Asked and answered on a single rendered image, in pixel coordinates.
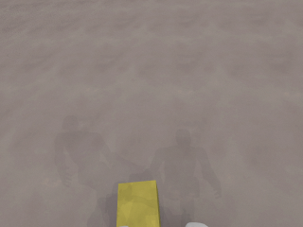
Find carton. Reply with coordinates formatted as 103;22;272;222
116;180;161;227

